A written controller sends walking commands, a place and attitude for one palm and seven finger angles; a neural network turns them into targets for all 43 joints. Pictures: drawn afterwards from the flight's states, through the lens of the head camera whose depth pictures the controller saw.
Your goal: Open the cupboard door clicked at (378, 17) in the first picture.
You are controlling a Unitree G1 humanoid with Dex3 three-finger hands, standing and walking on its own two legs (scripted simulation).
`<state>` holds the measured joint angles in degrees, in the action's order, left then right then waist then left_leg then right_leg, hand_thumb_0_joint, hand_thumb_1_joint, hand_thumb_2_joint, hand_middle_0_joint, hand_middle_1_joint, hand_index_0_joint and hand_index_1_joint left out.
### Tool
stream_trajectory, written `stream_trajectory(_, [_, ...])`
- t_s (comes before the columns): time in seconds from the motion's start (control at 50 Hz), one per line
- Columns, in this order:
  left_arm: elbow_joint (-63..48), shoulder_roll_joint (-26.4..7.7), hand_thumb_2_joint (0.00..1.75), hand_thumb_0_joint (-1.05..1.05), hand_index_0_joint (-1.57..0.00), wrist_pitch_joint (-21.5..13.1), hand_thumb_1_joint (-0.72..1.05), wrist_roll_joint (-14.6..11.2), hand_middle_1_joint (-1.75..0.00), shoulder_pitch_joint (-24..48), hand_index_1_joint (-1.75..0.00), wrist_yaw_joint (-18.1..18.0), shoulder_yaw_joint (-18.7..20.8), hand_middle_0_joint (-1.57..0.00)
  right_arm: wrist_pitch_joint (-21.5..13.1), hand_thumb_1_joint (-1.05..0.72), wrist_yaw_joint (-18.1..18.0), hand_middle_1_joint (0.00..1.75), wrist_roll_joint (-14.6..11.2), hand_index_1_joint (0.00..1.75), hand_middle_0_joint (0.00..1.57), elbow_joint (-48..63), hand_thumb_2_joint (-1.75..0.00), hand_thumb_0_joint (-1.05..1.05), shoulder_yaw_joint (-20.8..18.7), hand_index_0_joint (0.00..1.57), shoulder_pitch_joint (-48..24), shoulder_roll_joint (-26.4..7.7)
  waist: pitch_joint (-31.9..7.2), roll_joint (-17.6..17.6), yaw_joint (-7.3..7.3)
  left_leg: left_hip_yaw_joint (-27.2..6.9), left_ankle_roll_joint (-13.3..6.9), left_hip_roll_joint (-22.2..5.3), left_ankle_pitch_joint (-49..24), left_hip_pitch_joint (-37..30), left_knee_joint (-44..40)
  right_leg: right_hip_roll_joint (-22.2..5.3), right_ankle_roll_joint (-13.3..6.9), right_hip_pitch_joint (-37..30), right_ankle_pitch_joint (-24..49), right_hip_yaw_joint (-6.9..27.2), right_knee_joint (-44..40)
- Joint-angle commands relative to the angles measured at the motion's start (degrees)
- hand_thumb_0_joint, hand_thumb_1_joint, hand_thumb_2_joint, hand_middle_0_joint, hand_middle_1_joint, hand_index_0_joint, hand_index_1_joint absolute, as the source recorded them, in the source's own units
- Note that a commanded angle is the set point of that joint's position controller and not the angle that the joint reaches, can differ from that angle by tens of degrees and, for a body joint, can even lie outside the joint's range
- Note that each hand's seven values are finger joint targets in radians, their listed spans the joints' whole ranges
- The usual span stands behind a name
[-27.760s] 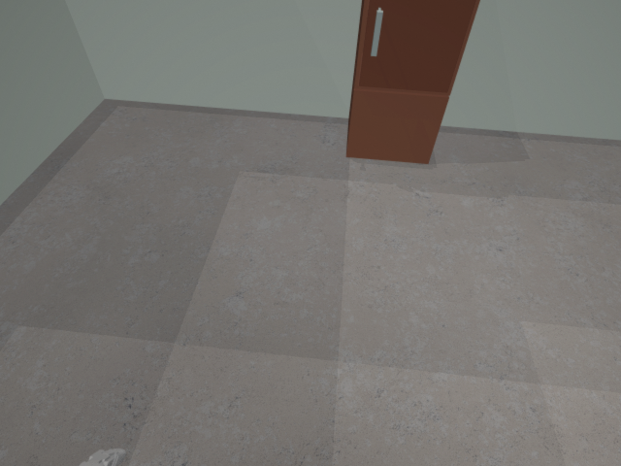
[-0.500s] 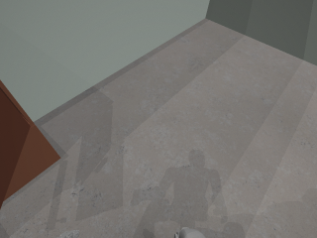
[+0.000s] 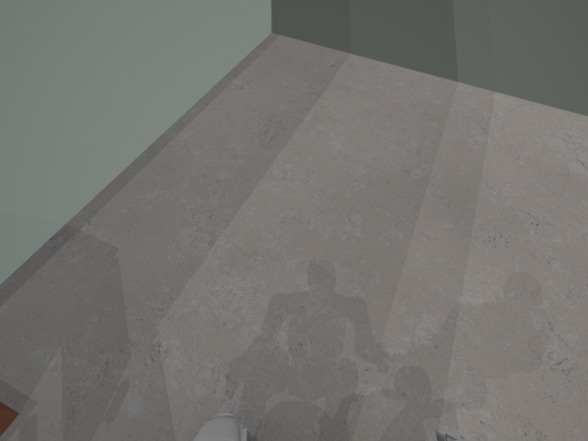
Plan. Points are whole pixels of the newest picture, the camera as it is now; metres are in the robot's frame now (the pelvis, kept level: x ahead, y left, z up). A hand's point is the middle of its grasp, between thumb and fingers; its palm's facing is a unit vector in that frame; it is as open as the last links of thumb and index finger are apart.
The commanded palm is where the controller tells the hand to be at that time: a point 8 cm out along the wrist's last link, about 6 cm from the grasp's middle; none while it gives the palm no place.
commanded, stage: walk to a spot facing it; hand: left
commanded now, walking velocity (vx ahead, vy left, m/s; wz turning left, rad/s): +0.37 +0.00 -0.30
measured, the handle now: out of the picture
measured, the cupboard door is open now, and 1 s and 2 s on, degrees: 47 47 47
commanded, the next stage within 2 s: turn to face it in 0.74 s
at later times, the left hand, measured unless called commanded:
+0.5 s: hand (239, 295) +0.38 +0.12 -0.16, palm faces -0.17 -0.96 -0.23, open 7.3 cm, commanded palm none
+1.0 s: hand (266, 238) +0.52 +0.09 -0.17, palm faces -0.17 -0.97 -0.18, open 7.3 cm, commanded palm none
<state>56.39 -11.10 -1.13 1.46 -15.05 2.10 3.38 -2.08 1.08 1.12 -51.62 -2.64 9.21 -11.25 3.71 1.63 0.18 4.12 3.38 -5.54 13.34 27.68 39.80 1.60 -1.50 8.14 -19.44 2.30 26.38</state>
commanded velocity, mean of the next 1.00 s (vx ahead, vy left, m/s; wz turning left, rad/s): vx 0.28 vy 0.00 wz -0.07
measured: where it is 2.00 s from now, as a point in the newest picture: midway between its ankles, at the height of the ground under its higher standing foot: (342, 328)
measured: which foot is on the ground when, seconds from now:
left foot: up 0.00-0.04, down 0.06-0.42, up 0.44-0.78, down 0.80-1.00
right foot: down 0.00-0.04, up 0.06-0.40, down 0.42-0.80, up 0.82-1.00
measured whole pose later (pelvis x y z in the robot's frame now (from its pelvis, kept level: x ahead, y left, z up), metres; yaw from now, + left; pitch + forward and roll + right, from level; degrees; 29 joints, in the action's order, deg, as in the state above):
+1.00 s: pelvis +0.44 -0.09 +0.00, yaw -12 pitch +0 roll +0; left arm 59.6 -10.2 -1.2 1.2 -13.0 1.0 3.0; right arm -3.2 -1.6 1.5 -58.4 -2.1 13.8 -9.8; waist 3.2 0.3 0.3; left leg 5.2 1.1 -4.0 13.1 15.7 29.2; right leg -3.6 0.6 22.6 -22.8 -4.6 48.3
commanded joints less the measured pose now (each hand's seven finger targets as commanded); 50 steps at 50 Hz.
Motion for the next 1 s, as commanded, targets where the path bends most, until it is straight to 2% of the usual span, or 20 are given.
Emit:
stream_trajectory(0.0, [-4.39, -8.64, 0.90, 0.00, -0.20, -1.72, 0.90, -0.44, -0.30, 1.87, -0.30, -1.03, 2.67, -0.20, -2.31, -0.90, -1.36, 0.30, 0.55, 0.30, 0.20, -1.23, -0.90, 0.00, -2.38, 0.20, 12.31, -9.29, -5.46, -3.62, 5.21, -1.97, -2.09, -0.37, 0.40, -27.15, -12.84, -6.81, -5.08, 14.79, 7.25, 6.05, 5.17])
stream_trajectory(0.02, [-4.78, -4.85, 0.90, 0.00, -0.20, -1.61, 0.90, -0.80, -0.30, -0.31, -0.30, -0.71, 1.93, -0.20, -2.58, -0.90, -1.95, 0.30, 1.67, 0.30, 0.20, -2.82, -0.90, 0.00, -4.14, 0.20, 20.28, -15.81, -10.93, -19.35, 7.91, -21.89, -7.49, -15.03, 7.94, -38.02, -17.73, 0.61, -1.73, 25.92, -4.91, -1.48, 23.94])
stream_trajectory(0.04, [-6.52, -4.46, 0.90, 0.00, -0.20, -2.03, 0.90, -0.79, -0.30, 1.63, -0.30, -0.71, 1.34, -0.20, -2.09, -0.90, -2.31, 0.30, 1.98, 0.30, 0.20, -3.32, -0.90, 0.00, -3.84, 0.20, 25.07, -17.21, -11.61, -21.49, 9.11, -35.95, -13.03, -24.61, 14.72, -37.62, -26.28, 2.37, -0.82, 31.65, -15.14, -1.85, 39.85])
stream_trajectory(0.06, [-7.61, -5.24, 0.90, 0.00, -0.20, -2.21, 0.90, -0.34, -0.30, 4.83, -0.30, -0.46, 1.69, -0.20, -1.65, -0.90, -2.36, 0.30, 1.64, 0.30, 0.20, -2.33, -0.90, 0.00, -3.42, 0.20, 21.51, -15.83, -5.98, -13.26, 7.70, -36.40, -15.40, -25.69, 17.11, -32.06, -27.97, -2.66, -1.11, 34.68, -11.77, 0.88, 45.90])
stream_trajectory(0.14, [-5.36, -3.49, 0.90, 0.00, -0.20, -1.02, 0.90, 0.50, -0.30, 4.65, -0.30, 0.74, 1.82, -0.20, -3.08, -0.90, -2.54, 0.30, 1.32, 0.30, 0.20, -1.43, -0.90, 0.00, -1.15, 0.20, 11.45, -7.56, 0.60, -11.48, 1.32, -12.51, -9.65, -15.80, -0.77, -18.39, -27.97, -7.53, 0.57, 32.17, 1.44, -0.57, 43.41])
stream_trajectory(0.2, [-5.60, -1.47, 0.90, 0.00, -0.20, -0.18, 0.90, 0.20, -0.30, 5.44, -0.30, 1.26, 0.81, -0.20, -3.27, -0.90, -2.37, 0.30, 1.13, 0.30, 0.20, -2.91, -0.90, 0.00, -1.35, 0.20, 12.41, -8.26, -3.39, -11.15, 0.88, -1.06, -8.72, -12.23, -10.60, -20.08, -26.65, -7.00, 1.02, 25.14, 3.26, -5.01, 28.05])
stream_trajectory(0.32, [-5.53, -2.63, 0.90, 0.00, -0.20, -0.38, 0.90, 0.32, -0.30, 8.18, -0.30, 1.26, 0.91, -0.20, -1.92, -0.90, -1.73, 0.30, 1.19, 0.30, 0.20, -5.46, -0.90, 0.00, -1.64, 0.20, 14.30, -8.91, -2.31, -8.00, 0.99, 3.13, -7.89, -12.70, -7.20, -18.67, -23.33, -3.90, -0.13, 12.32, 7.19, -10.31, 10.60])
stream_trajectory(0.36, [-2.11, -5.23, 0.90, 0.00, -0.20, -0.68, 0.90, 0.54, -0.30, -0.66, -0.30, 0.91, 1.85, -0.20, -1.57, -0.90, -1.66, 0.30, 0.81, 0.30, 0.20, -5.78, -0.90, 0.00, -1.22, 0.20, 12.99, -8.86, -4.93, -3.44, -3.87, 6.70, -5.79, -9.11, -12.94, -14.26, -10.58, -1.61, -1.87, -1.87, 7.62, -10.90, 5.86])
stream_trajectory(0.38, [0.33, -9.78, 0.90, 0.00, -0.20, -1.36, 0.90, 0.86, -0.30, -9.60, -0.30, 0.23, 3.15, -0.20, -1.70, -0.90, -1.27, 0.30, 0.02, 0.30, 0.20, -5.12, -0.90, 0.00, -0.74, 0.20, 11.73, -6.90, -9.44, 5.56, -8.18, 10.42, -3.56, -5.13, -8.66, -3.47, 5.47, -9.31, -5.57, -16.33, 0.14, 0.44, 1.73])
stream_trajectory(0.4, [2.14, -16.94, 0.90, 0.00, -0.20, -1.49, 0.90, 0.52, -0.30, -17.17, -0.30, -0.75, 4.94, -0.20, -1.97, -0.90, -0.98, 0.30, -0.88, 0.30, 0.20, -2.42, -0.90, 0.00, 0.03, 0.20, 10.76, -3.34, -14.19, 21.80, -10.46, 9.57, -1.37, 3.07, 21.33, 10.32, 24.86, -25.51, -12.42, -24.87, -2.94, 26.67, -8.83])
stream_trajectory(0.42, [1.97, -16.45, 0.90, 0.00, -0.20, -1.17, 0.90, -0.61, -0.30, -15.53, -0.30, -1.77, 4.54, -0.20, -1.58, -0.90, -1.02, 0.30, -0.57, 0.30, 0.20, -1.71, -0.90, 0.00, -0.63, 0.20, 6.83, -6.06, -10.33, 13.52, -9.75, 0.58, -2.37, 0.32, 21.58, 14.24, 32.55, -26.83, -14.15, -20.59, -3.68, 30.75, -13.42])
stream_trajectory(0.54, [-0.60, -7.08, 0.90, 0.00, -0.20, -2.77, 0.90, -0.09, -0.30, -0.40, -0.30, -2.39, 1.70, -0.20, 0.00, -0.90, -0.53, 0.30, 0.52, 0.30, 0.20, -5.56, -0.90, 0.00, -0.59, 0.20, 9.35, -1.30, -1.75, 4.35, 0.87, -1.12, -0.82, -4.34, 6.92, 0.51, 15.82, -17.78, -10.05, 5.50, 12.56, 5.35, -14.47])
stream_trajectory(0.72, [3.69, -7.49, 0.90, 0.00, -0.20, -3.36, 0.90, -0.62, -0.30, -4.61, -0.30, -1.88, 1.78, -0.20, -1.80, -0.90, -0.09, 0.30, 0.47, 0.30, 0.20, -3.99, -0.90, 0.00, -0.96, 0.20, 4.53, -2.67, -1.90, 1.84, 0.88, 4.20, -1.79, 1.48, -4.93, -10.96, -10.80, -12.88, -6.48, -0.13, 21.02, 1.69, -6.28])
stream_trajectory(0.74, [3.26, -6.62, 0.90, 0.00, -0.20, -3.27, 0.90, -0.70, -0.30, -3.81, -0.30, -1.91, 1.58, -0.20, -2.23, -0.90, -0.61, 0.30, 0.62, 0.30, 0.20, -5.84, -0.90, 0.00, -1.37, 0.20, 10.34, -4.78, -4.10, -1.70, 3.79, 2.68, -3.03, 0.61, -6.31, -20.34, -13.34, -10.62, -4.95, 3.94, 23.92, -1.22, 2.20])
stream_trajectory(0.76, [2.37, -4.53, 0.90, 0.00, -0.20, -3.04, 0.90, -0.94, -0.30, -4.93, -0.30, -1.74, 1.18, -0.20, -2.56, -0.90, -1.28, 0.30, 1.32, 0.30, 0.20, -7.76, -0.90, 0.00, -2.48, 0.20, 17.70, -9.67, -9.03, -9.93, 6.15, -10.52, -7.71, -8.85, -7.80, -32.94, -14.71, -5.77, -1.93, 14.80, 15.58, -4.78, 15.95])
stream_trajectory(0.78, [1.15, -2.38, 0.90, 0.00, -0.20, -3.22, 0.90, -1.27, -0.30, -4.99, -0.30, -1.54, 0.18, -0.20, -2.19, -0.90, -1.88, 0.30, 1.65, 0.30, 0.20, -8.89, -0.90, 0.00, -3.37, 0.20, 23.99, -14.28, -12.86, -19.82, 7.56, -26.01, -14.40, -21.90, -9.18, -39.12, -21.26, 0.18, -0.07, 23.86, -11.98, -8.54, 34.31])
stream_trajectory(0.82, [-1.27, -3.16, 0.90, 0.00, -0.20, -2.97, 0.90, -0.51, -0.30, 0.98, -0.30, -1.76, 0.16, -0.20, -1.28, -0.90, -2.14, 0.30, 1.15, 0.30, 0.20, -7.05, -0.90, 0.00, -2.67, 0.20, 19.59, -12.02, -3.93, -8.70, 6.28, -26.06, -17.11, -22.96, -6.82, -28.49, -23.62, -4.32, -0.22, 30.52, -11.16, -2.39, 45.37])
stream_trajectory(0.86, [-0.19, -2.41, 0.90, 0.00, -0.20, -2.38, 0.90, -0.22, -0.30, 1.96, -0.30, -1.61, 0.51, -0.20, -1.75, -0.90, -2.55, 0.30, 0.98, 0.30, 0.20, -6.50, -0.90, 0.00, -0.98, 0.20, 13.05, -6.75, 0.84, -11.83, 2.62, -17.21, -13.86, -17.28, -16.05, -17.10, -24.68, -7.47, 1.00, 26.90, -6.53, -1.75, 41.70])
stream_trajectory(0.92, [1.01, 0.12, 0.90, 0.00, -0.20, -1.01, 0.90, -0.32, -0.30, -2.13, -0.30, -1.27, -0.37, -0.20, -1.76, -0.90, -2.92, 0.30, 0.79, 0.30, 0.20, -5.65, -0.90, 0.00, -0.31, 0.20, 7.33, -6.52, -2.06, -12.70, -0.62, -6.64, -10.81, -10.15, -21.73, -10.05, -22.22, -6.13, 2.49, 11.62, -5.06, -6.46, 21.37])
stream_trajectory(0.98, [2.31, -1.16, 0.90, 0.00, -0.20, -0.93, 0.90, -0.14, -0.30, -6.15, -0.30, -1.42, 0.16, -0.20, -0.48, -0.90, -2.77, 0.30, 0.06, 0.30, 0.20, -4.81, -0.90, 0.00, -1.37, 0.20, 4.97, -7.98, -6.25, -6.13, -2.78, -6.12, -8.91, -6.15, -11.19, -6.39, -15.40, -3.05, 3.66, -0.21, 7.78, -10.33, 7.07])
